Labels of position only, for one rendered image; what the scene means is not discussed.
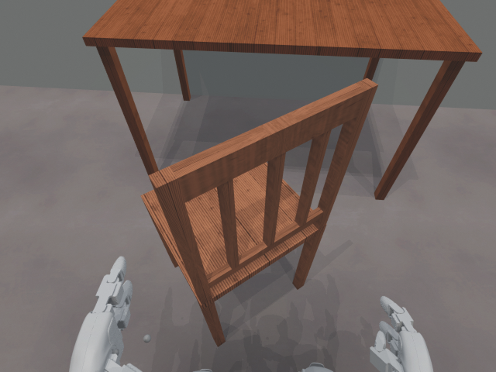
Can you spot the chair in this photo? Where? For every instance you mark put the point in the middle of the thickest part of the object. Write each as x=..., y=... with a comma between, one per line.
x=225, y=214

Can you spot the table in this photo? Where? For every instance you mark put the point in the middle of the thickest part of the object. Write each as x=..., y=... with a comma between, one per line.
x=399, y=29

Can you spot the right robot hand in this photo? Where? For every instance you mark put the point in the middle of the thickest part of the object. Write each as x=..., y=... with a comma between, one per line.
x=409, y=352

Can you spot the left robot hand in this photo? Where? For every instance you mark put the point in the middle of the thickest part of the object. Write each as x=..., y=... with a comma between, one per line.
x=100, y=332

